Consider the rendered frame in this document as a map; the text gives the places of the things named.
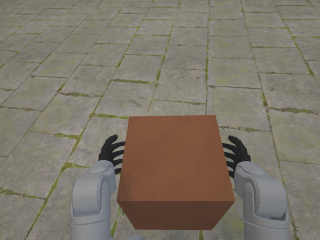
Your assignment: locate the robot left hand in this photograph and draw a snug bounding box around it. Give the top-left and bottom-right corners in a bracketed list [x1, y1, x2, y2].
[98, 134, 125, 175]

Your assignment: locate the robot left forearm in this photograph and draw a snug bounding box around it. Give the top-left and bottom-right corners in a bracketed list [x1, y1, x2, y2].
[70, 160, 117, 240]

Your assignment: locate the robot right forearm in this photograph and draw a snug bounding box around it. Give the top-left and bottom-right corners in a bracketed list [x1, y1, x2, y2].
[234, 161, 290, 240]

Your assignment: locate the carton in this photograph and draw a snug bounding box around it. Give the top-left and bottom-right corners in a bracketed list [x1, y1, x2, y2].
[116, 115, 235, 230]

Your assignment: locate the robot right hand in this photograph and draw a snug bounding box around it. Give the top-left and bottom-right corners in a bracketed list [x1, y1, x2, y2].
[222, 135, 251, 178]

